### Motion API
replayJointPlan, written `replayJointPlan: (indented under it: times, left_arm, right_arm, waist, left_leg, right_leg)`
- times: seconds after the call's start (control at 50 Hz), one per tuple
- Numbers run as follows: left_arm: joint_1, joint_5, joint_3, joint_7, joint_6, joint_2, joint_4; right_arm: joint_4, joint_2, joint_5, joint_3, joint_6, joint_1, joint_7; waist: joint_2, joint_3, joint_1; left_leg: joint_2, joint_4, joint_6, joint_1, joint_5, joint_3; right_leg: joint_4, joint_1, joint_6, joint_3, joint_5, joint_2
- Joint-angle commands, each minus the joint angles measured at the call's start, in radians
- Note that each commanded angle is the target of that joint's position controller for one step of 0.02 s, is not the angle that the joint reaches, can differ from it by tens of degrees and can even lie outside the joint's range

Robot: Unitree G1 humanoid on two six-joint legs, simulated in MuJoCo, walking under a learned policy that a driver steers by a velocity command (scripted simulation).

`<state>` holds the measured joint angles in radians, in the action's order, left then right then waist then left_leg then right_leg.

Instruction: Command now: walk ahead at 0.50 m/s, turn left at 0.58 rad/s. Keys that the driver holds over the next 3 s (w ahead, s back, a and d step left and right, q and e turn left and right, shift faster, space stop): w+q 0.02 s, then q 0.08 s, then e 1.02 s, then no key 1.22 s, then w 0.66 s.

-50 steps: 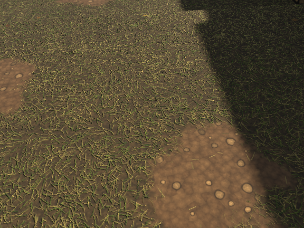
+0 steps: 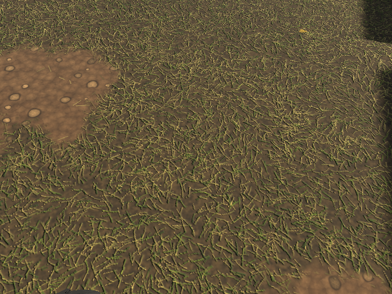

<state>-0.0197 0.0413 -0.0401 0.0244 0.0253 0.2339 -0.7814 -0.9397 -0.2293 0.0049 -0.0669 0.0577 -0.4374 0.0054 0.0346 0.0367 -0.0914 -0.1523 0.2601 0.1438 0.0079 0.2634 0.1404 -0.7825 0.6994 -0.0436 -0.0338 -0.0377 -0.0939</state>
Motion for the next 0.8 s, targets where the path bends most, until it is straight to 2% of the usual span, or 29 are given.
replayJointPlan:
  times: [0.02,0.06,0.08,0.1,0.12,0.14,0.16,0.18,0.2,0.22,0.24,0.26,0.28,0.3,0.36,0.4,0.46,0.5,0.56,0.6,0.62,0.64,0.66,0.68,0.7,0.72,0.74,0.76,0.8]
  left_arm:
    - [0.178,-0.007,0.000,0.005,0.023,0.065,0.128]
    - [0.170,-0.014,0.003,0.000,0.036,0.074,0.145]
    - [0.114,-0.017,0.002,-0.006,0.044,0.086,0.135]
    - [0.015,-0.019,-0.007,-0.017,0.051,0.112,0.108]
    - [-0.118,-0.019,-0.017,-0.028,0.062,0.138,0.068]
    - [-0.265,-0.002,-0.025,-0.039,0.080,0.167,0.035]
    - [-0.382,0.018,-0.031,-0.049,0.084,0.229,0.027]
    - [-0.388,-0.005,-0.048,-0.034,0.068,0.265,0.007]
    - [-0.307,-0.031,-0.035,-0.023,0.055,0.168,0.031]
    - [-0.226,-0.040,-0.007,-0.020,0.057,0.076,0.032]
    - [-0.181,-0.033,0.008,-0.021,0.056,0.035,0.026]
    - [-0.184,-0.037,0.011,-0.025,0.057,0.041,0.011]
    - [-0.190,-0.039,0.009,-0.025,0.054,0.061,-0.008]
    - [-0.202,-0.038,0.007,-0.020,0.056,0.079,-0.018]
    - [-0.216,-0.027,-0.018,-0.014,0.049,0.150,-0.022]
    - [-0.236,-0.027,-0.030,-0.015,0.029,0.168,-0.020]
    - [-0.246,-0.024,-0.045,-0.017,-0.011,0.174,-0.005]
    - [-0.251,-0.019,-0.055,-0.018,-0.032,0.176,0.003]
    - [-0.257,-0.017,-0.067,-0.016,-0.051,0.180,0.009]
    - [-0.229,-0.027,-0.070,-0.019,-0.060,0.175,0.017]
    - [-0.239,-0.035,-0.064,-0.022,-0.060,0.148,0.025]
    - [-0.267,-0.053,-0.047,-0.022,-0.055,0.074,0.052]
    - [-0.271,-0.034,-0.059,-0.031,-0.052,0.113,0.048]
    - [-0.265,-0.011,-0.075,-0.030,-0.054,0.173,0.041]
    - [-0.290,-0.012,-0.079,-0.025,-0.060,0.165,0.023]
    - [-0.313,-0.010,-0.079,-0.023,-0.070,0.155,0.009]
    - [-0.323,-0.009,-0.078,-0.016,-0.079,0.151,0.004]
    - [-0.317,-0.012,-0.076,-0.008,-0.085,0.150,0.007]
    - [-0.258,-0.022,-0.069,0.004,-0.093,0.141,0.035]
  right_arm:
    - [0.034,-0.149,0.009,-0.029,0.003,-0.100,0.011]
    - [0.042,-0.161,0.014,-0.033,-0.001,-0.091,0.020]
    - [0.052,-0.168,0.014,-0.035,-0.002,-0.063,0.023]
    - [0.064,-0.180,0.013,-0.037,0.001,-0.029,0.023]
    - [0.069,-0.190,0.007,-0.038,0.012,-0.007,0.018]
    - [0.083,-0.170,-0.011,-0.033,0.025,0.017,0.012]
    - [0.122,-0.083,-0.025,-0.012,0.032,-0.014,0.014]
    - [0.102,-0.095,-0.064,-0.021,0.019,-0.218,0.025]
    - [0.039,-0.142,-0.014,-0.022,0.001,-0.220,0.032]
    - [0.048,-0.126,0.006,-0.016,-0.005,-0.105,0.023]
    - [0.069,-0.108,0.018,-0.010,-0.010,-0.035,0.015]
    - [0.087,-0.103,0.032,-0.007,-0.022,0.015,0.004]
    - [0.087,-0.090,0.042,-0.002,-0.037,0.010,-0.004]
    - [0.087,-0.081,0.044,0.001,-0.047,0.009,-0.007]
    - [0.108,-0.075,0.029,0.010,-0.065,0.049,0.002]
    - [0.127,-0.085,0.025,0.012,-0.077,0.109,0.010]
    - [0.159,-0.095,0.021,0.016,-0.092,0.207,0.014]
    - [0.177,-0.094,0.016,0.020,-0.091,0.248,0.020]
    - [0.187,-0.086,0.002,0.028,-0.075,0.237,0.037]
    - [0.176,-0.081,-0.003,0.029,-0.055,0.160,0.050]
    - [0.175,-0.124,0.003,0.019,-0.045,0.137,0.058]
    - [0.198,-0.223,0.022,-0.001,-0.044,0.154,0.065]
    - [0.224,-0.260,0.031,-0.011,-0.049,0.256,0.059]
    - [0.228,-0.193,0.028,0.003,-0.048,0.251,0.054]
    - [0.235,-0.136,0.020,0.018,-0.045,0.292,0.049]
    - [0.246,-0.117,0.017,0.023,-0.043,0.321,0.046]
    - [0.255,-0.117,0.018,0.024,-0.042,0.323,0.047]
    - [0.256,-0.119,0.019,0.023,-0.043,0.302,0.048]
    - [0.245,-0.134,0.022,0.016,-0.046,0.239,0.045]
  waist:
    - [-0.110,0.021,-0.024]
    - [-0.121,0.023,-0.008]
    - [-0.131,0.006,0.024]
    - [-0.141,-0.039,0.066]
    - [-0.136,-0.103,0.124]
    - [-0.116,-0.182,0.194]
    - [0.072,-0.336,0.200]
    - [0.278,-0.511,0.112]
    - [0.077,-0.428,0.091]
    - [0.011,-0.262,0.093]
    - [-0.023,-0.175,0.078]
    - [0.007,-0.129,0.070]
    - [0.034,-0.114,0.052]
    - [0.044,-0.120,0.042]
    - [0.069,-0.143,0.033]
    - [0.077,-0.142,0.047]
    - [0.093,-0.103,0.075]
    - [0.106,-0.067,0.091]
    - [0.114,-0.057,0.098]
    - [0.105,-0.060,0.055]
    - [0.052,-0.065,0.055]
    - [-0.165,-0.082,0.086]
    - [-0.239,-0.014,0.103]
    - [-0.132,-0.022,0.118]
    - [-0.094,-0.019,0.152]
    - [-0.103,-0.020,0.166]
    - [-0.146,-0.032,0.162]
    - [-0.163,-0.043,0.149]
    - [-0.161,-0.052,0.112]
  left_leg:
    - [0.257,0.023,0.077,-0.093,-0.575,0.204]
    - [0.252,0.095,0.052,-0.098,-0.726,0.202]
    - [0.234,0.144,0.020,-0.066,-0.811,0.190]
    - [0.210,0.225,-0.017,-0.024,-0.923,0.184]
    - [0.192,0.347,-0.043,-0.012,-0.963,0.166]
    - [0.154,0.532,-0.064,0.099,-0.805,0.147]
    - [0.059,0.846,-0.086,0.260,-0.088,0.039]
    - [-0.057,1.093,-0.110,0.422,0.380,0.010]
    - [0.017,1.129,-0.107,0.433,0.264,0.048]
    - [0.041,1.074,-0.121,0.459,0.217,0.035]
    - [0.076,1.001,-0.127,0.474,0.198,0.017]
    - [0.109,0.925,-0.133,0.467,0.175,-0.005]
    - [0.117,0.873,-0.141,0.408,0.151,-0.040]
    - [0.113,0.829,-0.146,0.360,0.133,-0.067]
    - [0.108,0.730,-0.163,0.353,0.134,-0.103]
    - [0.116,0.678,-0.165,0.359,0.124,-0.107]
    - [0.116,0.611,-0.160,0.357,0.117,-0.107]
    - [0.106,0.554,-0.159,0.349,0.125,-0.108]
    - [0.083,0.414,-0.145,0.293,0.142,-0.108]
    - [0.076,0.175,-0.120,0.167,0.055,-0.108]
    - [0.154,0.051,-0.098,0.088,0.057,-0.036]
    - [0.405,-0.056,-0.017,0.019,0.136,0.226]
    - [0.552,-0.098,0.076,0.160,-0.021,0.360]
    - [0.534,-0.050,0.108,0.219,-0.187,0.280]
    - [0.467,-0.022,0.087,0.236,-0.282,0.172]
    - [0.409,-0.003,0.058,0.220,-0.348,0.078]
    - [0.378,0.015,0.048,0.183,-0.416,0.018]
    - [0.366,0.035,0.050,0.149,-0.503,-0.020]
    - [0.372,0.057,0.059,0.072,-0.556,-0.049]
  right_leg:
    - [0.096,0.069,0.011,0.042,0.001,0.062]
    - [0.186,-0.018,0.035,0.042,-0.012,0.096]
    - [0.242,-0.132,0.053,0.040,-0.023,0.120]
    - [0.279,-0.291,0.073,0.046,-0.036,0.155]
    - [0.335,-0.446,0.095,0.060,0.056,0.156]
    - [0.360,-0.675,0.129,0.000,0.223,0.056]
    - [0.245,-0.917,0.190,-0.230,0.736,-0.235]
    - [0.258,-1.070,0.389,-0.584,1.035,-0.416]
    - [0.314,-0.923,0.377,-0.542,0.862,-0.349]
    - [0.351,-0.782,0.345,-0.395,0.765,-0.265]
    - [0.387,-0.688,0.305,-0.314,0.684,-0.203]
    - [0.420,-0.627,0.286,-0.260,0.666,-0.157]
    - [0.442,-0.558,0.271,-0.218,0.667,-0.121]
    - [0.445,-0.518,0.264,-0.197,0.713,-0.097]
    - [0.452,-0.488,0.277,-0.192,0.680,-0.081]
    - [0.475,-0.456,0.275,-0.223,0.457,-0.077]
    - [0.531,-0.378,0.259,-0.294,-0.053,-0.050]
    - [0.552,-0.349,0.256,-0.345,-0.236,-0.043]
    - [0.524,-0.366,0.242,-0.413,-0.215,-0.043]
    - [0.468,-0.341,0.189,-0.427,-0.184,-0.009]
    - [0.414,-0.288,0.135,-0.397,-0.277,0.038]
    - [0.205,-0.168,0.069,-0.239,-0.449,0.153]
    - [-0.031,-0.096,0.052,-0.044,-0.535,0.254]
    - [-0.190,-0.166,0.045,-0.059,-0.508,0.174]
    - [-0.264,-0.189,0.042,-0.052,-0.456,0.166]
    - [-0.326,-0.184,0.032,-0.038,-0.410,0.160]
    - [-0.376,-0.162,0.021,-0.021,-0.387,0.159]
    - [-0.397,-0.146,0.008,-0.009,-0.379,0.154]
    - [-0.356,-0.114,-0.011,0.003,-0.369,0.143]
